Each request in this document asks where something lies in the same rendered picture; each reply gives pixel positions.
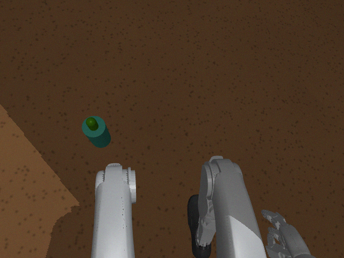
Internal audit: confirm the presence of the right robot foot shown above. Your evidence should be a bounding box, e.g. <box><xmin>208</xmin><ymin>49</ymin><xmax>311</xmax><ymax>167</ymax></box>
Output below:
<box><xmin>188</xmin><ymin>195</ymin><xmax>211</xmax><ymax>258</ymax></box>

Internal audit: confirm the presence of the bottle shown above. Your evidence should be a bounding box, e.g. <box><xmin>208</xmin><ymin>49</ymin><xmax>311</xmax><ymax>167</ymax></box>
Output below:
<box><xmin>82</xmin><ymin>116</ymin><xmax>111</xmax><ymax>148</ymax></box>

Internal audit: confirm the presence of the right robot hand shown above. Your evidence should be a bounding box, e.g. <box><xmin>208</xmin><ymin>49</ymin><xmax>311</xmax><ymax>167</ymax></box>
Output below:
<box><xmin>261</xmin><ymin>210</ymin><xmax>311</xmax><ymax>258</ymax></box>

